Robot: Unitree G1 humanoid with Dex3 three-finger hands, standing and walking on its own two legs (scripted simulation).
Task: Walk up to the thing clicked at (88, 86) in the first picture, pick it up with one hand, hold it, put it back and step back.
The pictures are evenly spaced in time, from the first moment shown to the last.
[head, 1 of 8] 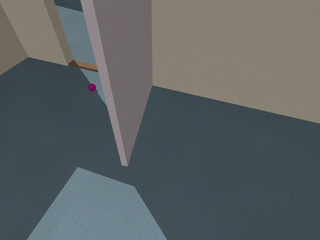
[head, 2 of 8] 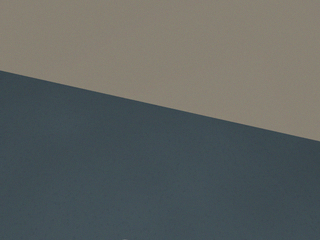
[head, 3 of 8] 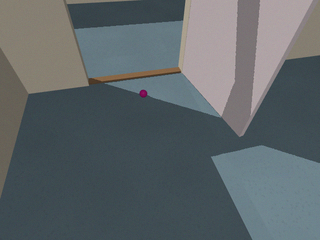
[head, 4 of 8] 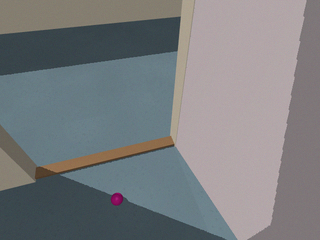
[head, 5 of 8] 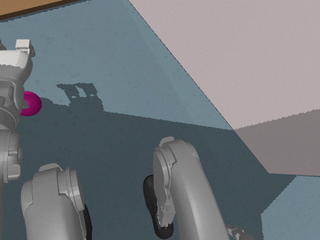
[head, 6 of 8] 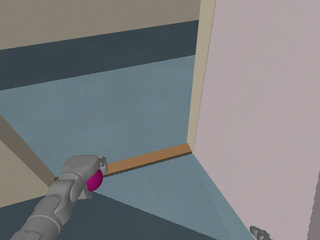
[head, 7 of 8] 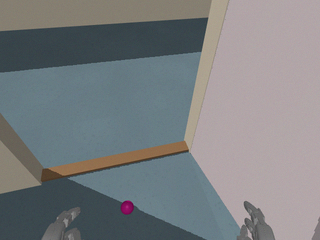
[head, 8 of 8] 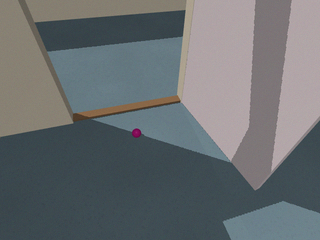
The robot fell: no
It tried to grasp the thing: yes
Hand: left
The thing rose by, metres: 0.69
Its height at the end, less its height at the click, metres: +0.00
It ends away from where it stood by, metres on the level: 0.01
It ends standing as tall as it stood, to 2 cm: yes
